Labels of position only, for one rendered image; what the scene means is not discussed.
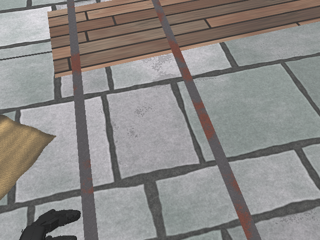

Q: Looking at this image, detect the left robot hand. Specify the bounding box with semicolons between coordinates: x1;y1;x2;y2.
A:
19;209;81;240

